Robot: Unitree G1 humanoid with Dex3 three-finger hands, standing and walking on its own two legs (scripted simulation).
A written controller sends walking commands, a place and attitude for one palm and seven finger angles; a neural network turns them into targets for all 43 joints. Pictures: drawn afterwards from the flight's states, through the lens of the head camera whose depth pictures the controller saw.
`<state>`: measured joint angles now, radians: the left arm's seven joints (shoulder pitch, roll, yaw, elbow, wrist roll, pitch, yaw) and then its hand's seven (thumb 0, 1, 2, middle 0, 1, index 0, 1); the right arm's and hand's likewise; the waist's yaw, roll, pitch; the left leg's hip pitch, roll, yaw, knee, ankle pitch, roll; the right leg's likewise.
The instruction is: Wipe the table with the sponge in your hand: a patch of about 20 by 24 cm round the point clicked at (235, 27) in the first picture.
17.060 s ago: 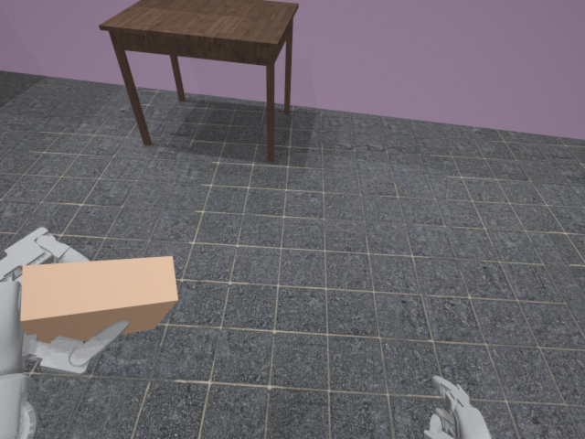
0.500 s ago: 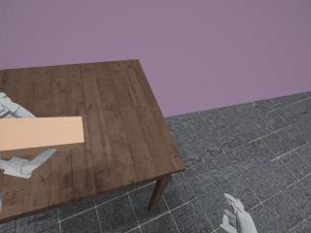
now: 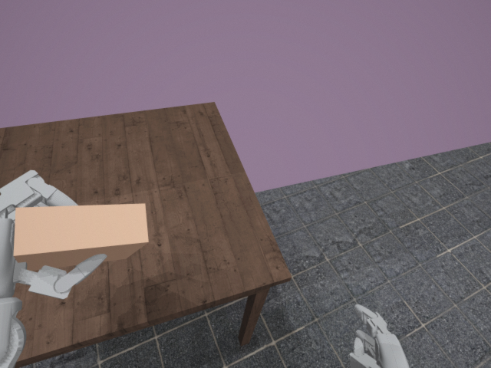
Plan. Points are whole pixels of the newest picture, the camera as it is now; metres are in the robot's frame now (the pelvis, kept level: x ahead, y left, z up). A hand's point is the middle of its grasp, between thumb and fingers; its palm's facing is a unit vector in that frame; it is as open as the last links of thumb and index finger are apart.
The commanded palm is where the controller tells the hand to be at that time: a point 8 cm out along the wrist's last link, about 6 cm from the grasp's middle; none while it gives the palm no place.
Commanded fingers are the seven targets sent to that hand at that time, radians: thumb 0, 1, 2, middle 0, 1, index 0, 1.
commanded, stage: look again from close up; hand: left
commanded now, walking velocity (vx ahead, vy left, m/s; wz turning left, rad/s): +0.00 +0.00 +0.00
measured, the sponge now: (101, 237) +0.24 +0.21 +0.14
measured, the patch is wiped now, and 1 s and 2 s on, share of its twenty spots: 0.00 0.00 0.00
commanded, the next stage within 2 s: shuffle to correct the standing spot in 0.14 s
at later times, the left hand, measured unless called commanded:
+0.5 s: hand (103, 226) +0.24 +0.21 +0.16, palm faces +0.35 -0.86 -0.36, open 9.1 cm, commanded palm +0.18 +0.24 +0.17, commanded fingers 0.00 0.10 1.30 -1.20 -1.60 -1.20 -1.60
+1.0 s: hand (134, 238) +0.23 +0.17 +0.15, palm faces +0.30 -0.87 -0.39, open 9.1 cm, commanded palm +0.17 +0.21 +0.17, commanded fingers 0.00 0.10 1.30 -1.20 -1.60 -1.20 -1.60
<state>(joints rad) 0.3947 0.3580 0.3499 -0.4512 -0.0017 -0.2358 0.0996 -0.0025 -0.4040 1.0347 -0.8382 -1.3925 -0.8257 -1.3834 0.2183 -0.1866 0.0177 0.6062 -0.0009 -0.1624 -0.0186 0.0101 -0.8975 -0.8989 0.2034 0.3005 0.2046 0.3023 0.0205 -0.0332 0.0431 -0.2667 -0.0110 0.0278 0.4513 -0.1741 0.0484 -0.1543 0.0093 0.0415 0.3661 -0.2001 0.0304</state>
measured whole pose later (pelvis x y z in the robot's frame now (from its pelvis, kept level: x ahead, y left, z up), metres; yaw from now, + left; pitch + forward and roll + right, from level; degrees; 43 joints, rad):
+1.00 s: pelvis +0.01 -0.07 +0.00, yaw -1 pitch +0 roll -1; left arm 0.46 0.39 0.35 -0.50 -0.08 -0.15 0.07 0.00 -0.41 1.04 -0.84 -1.40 -0.83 -1.39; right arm 0.23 -0.21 -0.03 0.57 0.01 -0.08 -0.05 0.01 -0.90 -0.90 0.20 0.30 0.20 0.30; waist 0.00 -0.01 0.03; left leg -0.30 0.08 -0.01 0.50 -0.21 -0.05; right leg -0.20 0.11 0.02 0.44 -0.24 -0.07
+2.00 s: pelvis -0.01 -0.05 -0.01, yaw -3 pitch +0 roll +0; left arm 0.48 0.39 0.34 -0.47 -0.06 -0.22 0.00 0.00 -0.40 1.04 -0.83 -1.41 -0.82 -1.40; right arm 0.26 -0.26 -0.05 0.56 0.03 -0.13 0.00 0.01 -0.90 -0.90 0.20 0.30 0.20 0.30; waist -0.03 0.01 0.07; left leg -0.31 0.06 0.05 0.53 -0.22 -0.01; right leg -0.26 0.08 0.07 0.53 -0.26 -0.04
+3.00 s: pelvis +0.02 -0.03 +0.00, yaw -1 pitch +0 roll -1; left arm 0.44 0.37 0.33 -0.42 -0.03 -0.19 0.08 0.00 -0.41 1.04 -0.84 -1.41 -0.83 -1.40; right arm 0.24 -0.21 0.01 0.59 0.01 -0.10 -0.05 0.01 -0.90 -0.90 0.20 0.30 0.20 0.30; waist 0.02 0.00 0.00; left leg -0.24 0.01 0.01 0.45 -0.20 0.02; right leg -0.14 0.04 0.05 0.38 -0.23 -0.01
